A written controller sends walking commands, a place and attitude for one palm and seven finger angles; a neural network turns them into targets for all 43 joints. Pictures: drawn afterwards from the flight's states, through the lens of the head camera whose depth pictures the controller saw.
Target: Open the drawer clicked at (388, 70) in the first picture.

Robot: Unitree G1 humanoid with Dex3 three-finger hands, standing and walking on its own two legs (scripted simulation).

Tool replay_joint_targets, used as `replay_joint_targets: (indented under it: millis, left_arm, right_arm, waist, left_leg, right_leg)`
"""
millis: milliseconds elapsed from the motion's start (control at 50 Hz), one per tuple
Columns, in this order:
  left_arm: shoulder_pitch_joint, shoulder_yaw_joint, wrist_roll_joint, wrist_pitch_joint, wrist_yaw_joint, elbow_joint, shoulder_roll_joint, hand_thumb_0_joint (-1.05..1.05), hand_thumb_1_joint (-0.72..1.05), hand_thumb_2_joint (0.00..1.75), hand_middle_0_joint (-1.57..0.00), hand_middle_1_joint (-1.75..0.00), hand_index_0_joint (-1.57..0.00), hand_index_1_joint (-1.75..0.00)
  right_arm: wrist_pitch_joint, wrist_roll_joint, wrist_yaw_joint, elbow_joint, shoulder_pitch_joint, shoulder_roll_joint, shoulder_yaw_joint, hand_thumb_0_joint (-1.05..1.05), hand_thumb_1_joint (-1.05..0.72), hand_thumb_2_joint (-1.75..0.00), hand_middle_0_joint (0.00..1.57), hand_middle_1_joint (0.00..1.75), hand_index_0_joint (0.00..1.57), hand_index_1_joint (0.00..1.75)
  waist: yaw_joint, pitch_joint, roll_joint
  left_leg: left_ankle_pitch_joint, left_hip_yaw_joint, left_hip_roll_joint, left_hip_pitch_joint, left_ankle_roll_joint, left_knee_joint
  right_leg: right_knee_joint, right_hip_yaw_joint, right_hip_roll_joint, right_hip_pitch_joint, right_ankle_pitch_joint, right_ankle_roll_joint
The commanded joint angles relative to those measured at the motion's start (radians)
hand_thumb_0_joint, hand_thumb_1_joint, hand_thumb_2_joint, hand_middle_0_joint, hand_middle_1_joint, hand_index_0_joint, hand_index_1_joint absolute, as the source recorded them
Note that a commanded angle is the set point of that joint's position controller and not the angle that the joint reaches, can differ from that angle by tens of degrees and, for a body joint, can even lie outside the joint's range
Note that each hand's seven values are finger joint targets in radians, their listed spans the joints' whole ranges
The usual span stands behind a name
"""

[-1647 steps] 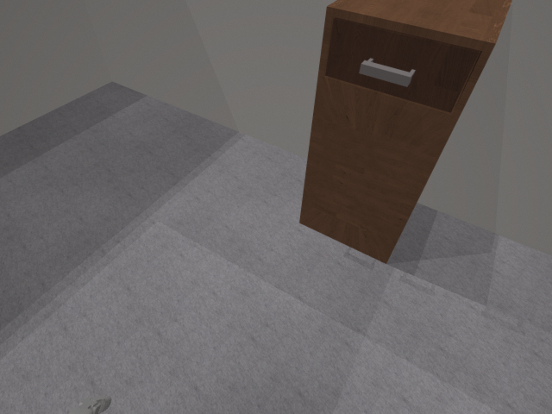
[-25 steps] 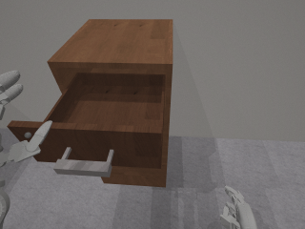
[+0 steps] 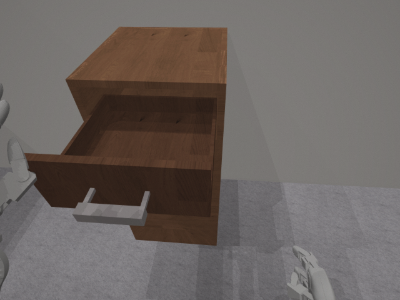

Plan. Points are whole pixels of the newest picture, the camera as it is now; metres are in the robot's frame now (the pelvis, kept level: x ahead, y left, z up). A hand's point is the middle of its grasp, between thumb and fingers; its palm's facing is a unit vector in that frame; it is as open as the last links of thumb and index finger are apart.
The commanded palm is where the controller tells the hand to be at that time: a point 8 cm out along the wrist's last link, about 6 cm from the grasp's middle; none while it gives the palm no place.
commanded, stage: step back with the hand held close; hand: left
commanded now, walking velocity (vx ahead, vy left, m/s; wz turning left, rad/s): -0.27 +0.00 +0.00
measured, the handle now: (114, 204) +0.28 +0.21 +0.06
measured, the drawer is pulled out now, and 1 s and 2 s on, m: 0.28 0.28 0.28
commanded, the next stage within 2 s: stop stepping back and stand still in 1.00 s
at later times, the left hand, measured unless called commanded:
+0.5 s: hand out of the picture +0.13 +0.26 +0.24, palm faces +0.52 -0.70 -0.48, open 7.4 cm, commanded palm +0.06 +0.30 +0.25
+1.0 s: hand out of the picture +0.03 +0.25 +0.26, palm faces +0.50 -0.74 -0.44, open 7.4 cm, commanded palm -0.04 +0.29 +0.25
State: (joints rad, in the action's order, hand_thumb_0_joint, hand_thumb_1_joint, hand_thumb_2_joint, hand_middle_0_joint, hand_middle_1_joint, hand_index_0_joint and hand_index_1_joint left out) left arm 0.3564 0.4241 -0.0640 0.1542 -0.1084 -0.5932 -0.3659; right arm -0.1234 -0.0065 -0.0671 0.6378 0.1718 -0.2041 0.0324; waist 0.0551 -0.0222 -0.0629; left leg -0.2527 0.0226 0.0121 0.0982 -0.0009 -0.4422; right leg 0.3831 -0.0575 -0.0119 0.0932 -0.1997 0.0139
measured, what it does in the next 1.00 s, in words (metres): walks backwards: left foot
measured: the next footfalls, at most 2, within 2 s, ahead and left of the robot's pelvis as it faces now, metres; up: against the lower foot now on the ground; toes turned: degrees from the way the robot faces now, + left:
left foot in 0.70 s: -0.04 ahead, +0.12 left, +0.00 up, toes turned +4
right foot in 1.08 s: -0.26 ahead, -0.11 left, +0.00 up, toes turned +7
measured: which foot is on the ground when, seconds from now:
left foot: down 0.00-0.54, up 0.56-0.68, down 0.70-1.00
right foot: down 0.00-0.70, up 0.72-1.00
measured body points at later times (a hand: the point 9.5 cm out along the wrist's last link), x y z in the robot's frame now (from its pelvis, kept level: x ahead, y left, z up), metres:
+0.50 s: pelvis -0.06 +0.02 -0.02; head -0.05 +0.02 +0.43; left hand +0.09 +0.29 +0.27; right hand +0.13 -0.21 -0.09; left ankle +0.00 +0.12 -0.74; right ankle +0.01 -0.11 -0.74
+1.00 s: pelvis -0.16 +0.01 -0.01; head -0.14 +0.03 +0.44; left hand -0.01 +0.29 +0.28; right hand +0.03 -0.19 -0.08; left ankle -0.08 +0.12 -0.74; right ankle -0.23 -0.11 -0.71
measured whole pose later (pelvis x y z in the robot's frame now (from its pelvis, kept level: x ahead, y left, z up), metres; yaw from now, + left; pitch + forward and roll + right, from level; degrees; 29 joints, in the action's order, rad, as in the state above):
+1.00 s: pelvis -0.16 +0.01 -0.01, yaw +2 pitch +2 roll -3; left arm 0.44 0.55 -0.06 0.22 -0.15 -0.79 -0.48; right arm -0.15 0.03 -0.02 0.63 0.16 -0.14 0.02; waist 0.01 0.00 0.00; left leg -0.11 -0.02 0.04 0.42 0.02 -0.49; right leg 0.74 -0.02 -0.05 0.29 -0.46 -0.01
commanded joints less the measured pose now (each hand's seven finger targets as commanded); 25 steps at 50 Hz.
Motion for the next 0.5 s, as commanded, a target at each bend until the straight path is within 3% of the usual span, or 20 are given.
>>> replay_joint_targets:
  millis: [0,20,60,100,120,140,160,260,340,380,420,440,460,480]
  left_arm:
    - [-0.035,0.131,-0.004,0.083,-0.003,-0.177,-0.214,0.00,0.90,0.90,-0.20,-0.30,-0.20,-0.30]
    - [-0.016,0.128,-0.003,0.087,-0.004,-0.183,-0.211,0.00,0.90,0.90,-0.20,-0.30,-0.20,-0.30]
    - [0.040,0.145,-0.006,0.102,-0.011,-0.217,-0.225,0.00,0.90,0.90,-0.20,-0.30,-0.20,-0.30]
    - [0.091,0.164,-0.008,0.106,-0.018,-0.274,-0.240,0.00,0.90,0.90,-0.20,-0.30,-0.20,-0.30]
    - [0.109,0.188,-0.009,0.109,-0.024,-0.295,-0.258,0.00,0.90,0.90,-0.20,-0.30,-0.20,-0.30]
    - [0.119,0.204,-0.012,0.113,-0.028,-0.319,-0.273,0.00,0.90,0.90,-0.20,-0.30,-0.20,-0.30]
    - [0.146,0.212,-0.013,0.115,-0.031,-0.324,-0.272,0.00,0.90,0.90,-0.20,-0.30,-0.20,-0.30]
    - [0.156,0.251,-0.009,0.125,-0.041,-0.367,-0.297,0.00,0.90,0.90,-0.20,-0.30,-0.20,-0.30]
    - [0.121,0.255,0.002,0.130,-0.043,-0.350,-0.291,0.00,0.90,0.90,-0.20,-0.30,-0.20,-0.30]
    - [0.086,0.251,0.013,0.135,-0.046,-0.319,-0.278,0.00,0.90,0.90,-0.20,-0.30,-0.20,-0.30]
    - [0.042,0.253,0.021,0.135,-0.047,-0.271,-0.275,0.00,0.90,0.90,-0.20,-0.30,-0.20,-0.30]
    - [0.032,0.262,0.023,0.133,-0.050,-0.259,-0.289,0.00,0.90,0.90,-0.20,-0.30,-0.20,-0.30]
    - [0.026,0.244,0.023,0.132,-0.049,-0.246,-0.277,0.00,0.90,0.90,-0.20,-0.30,-0.20,-0.30]
    - [0.019,0.236,0.023,0.133,-0.048,-0.239,-0.279,0.00,0.90,0.90,-0.20,-0.30,-0.20,-0.30]
  right_arm:
    - [-0.015,-0.004,0.001,-0.190,-0.149,-0.116,-0.045,0.00,-0.90,-0.90,0.20,0.30,0.20,0.30]
    - [-0.012,-0.006,0.001,-0.188,-0.139,-0.119,-0.050,0.00,-0.90,-0.90,0.20,0.30,0.20,0.30]
    - [-0.010,-0.004,-0.004,-0.183,-0.123,-0.128,-0.057,0.00,-0.90,-0.90,0.20,0.30,0.20,0.30]
    - [-0.002,-0.007,-0.005,-0.196,-0.105,-0.134,-0.067,0.00,-0.90,-0.90,0.20,0.30,0.20,0.30]
    - [0.003,-0.006,-0.008,-0.199,-0.102,-0.134,-0.071,0.00,-0.90,-0.90,0.20,0.30,0.20,0.30]
    - [0.005,-0.007,-0.012,-0.203,-0.109,-0.140,-0.074,0.00,-0.90,-0.90,0.20,0.30,0.20,0.30]
    - [0.010,-0.005,-0.015,-0.212,-0.106,-0.137,-0.076,0.00,-0.90,-0.90,0.20,0.30,0.20,0.30]
    - [0.009,-0.002,-0.024,-0.233,-0.107,-0.147,-0.088,0.00,-0.90,-0.90,0.20,0.30,0.20,0.30]
    - [-0.010,0.006,-0.022,-0.232,-0.091,-0.159,-0.092,0.00,-0.90,-0.90,0.20,0.30,0.20,0.30]
    - [-0.021,0.011,-0.020,-0.226,-0.077,-0.159,-0.091,0.00,-0.90,-0.90,0.20,0.30,0.20,0.30]
    - [-0.026,0.009,-0.018,-0.225,-0.078,-0.158,-0.091,0.00,-0.90,-0.90,0.20,0.30,0.20,0.30]
    - [-0.025,0.005,-0.018,-0.223,-0.077,-0.161,-0.092,0.00,-0.90,-0.90,0.20,0.30,0.20,0.30]
    - [-0.025,0.002,-0.015,-0.221,-0.070,-0.151,-0.088,0.00,-0.90,-0.90,0.20,0.30,0.20,0.30]
    - [-0.023,0.000,-0.010,-0.220,-0.065,-0.148,-0.087,0.00,-0.90,-0.90,0.20,0.30,0.20,0.30]
  waist:
    - [-0.034,0.021,0.148]
    - [-0.039,0.044,0.135]
    - [-0.042,0.114,0.053]
    - [-0.043,0.180,0.021]
    - [-0.043,0.202,0.038]
    - [-0.043,0.214,-0.005]
    - [-0.041,0.226,0.006]
    - [-0.033,0.215,-0.047]
    - [-0.031,0.175,-0.107]
    - [-0.037,0.140,-0.111]
    - [-0.042,0.094,-0.073]
    - [-0.044,0.089,-0.048]
    - [-0.052,0.091,0.029]
    - [-0.056,0.088,0.091]
  left_leg:
    - [0.168,0.029,0.008,0.085,0.027,-0.039]
    - [0.162,0.019,0.004,0.087,0.026,-0.073]
    - [0.191,0.021,0.006,0.086,0.020,-0.088]
    - [0.241,0.027,0.018,0.090,0.018,-0.074]
    - [0.285,0.034,0.028,0.102,0.017,-0.062]
    - [0.328,0.047,0.039,0.103,0.017,-0.045]
    - [0.354,0.068,0.054,0.132,0.019,-0.025]
    - [0.357,0.125,0.100,0.245,0.033,0.041]
    - [0.216,0.153,0.143,0.362,0.057,0.103]
    - [0.081,0.169,0.167,0.454,0.072,0.133]
    - [-0.088,0.168,0.163,0.543,0.080,0.130]
    - [-0.124,0.143,0.134,0.534,0.074,0.091]
    - [-0.150,0.108,0.090,0.505,0.058,0.018]
    - [-0.179,0.075,0.039,0.438,0.039,-0.072]
  right_leg:
    - [-0.141,0.087,0.122,0.163,0.061,0.007]
    - [-0.138,0.096,0.145,0.178,0.059,0.017]
    - [-0.100,0.090,0.167,0.158,0.117,0.036]
    - [-0.052,0.074,0.159,0.128,0.140,0.030]
    - [-0.026,0.060,0.145,0.105,0.165,0.021]
    - [0.003,0.050,0.130,0.099,0.195,0.016]
    - [0.032,0.037,0.111,0.073,0.195,0.006]
    - [0.148,0.020,0.055,0.029,0.167,-0.011]
    - [0.249,0.023,0.031,0.020,0.020,-0.013]
    - [0.292,0.031,0.025,0.003,-0.044,-0.015]
    - [0.284,0.054,0.029,-0.013,-0.034,-0.012]
    - [0.231,0.082,0.046,0.003,0.010,-0.003]
    - [0.146,0.131,0.085,0.054,-0.002,0.007]
    - [0.031,0.203,0.136,0.157,-0.092,0.027]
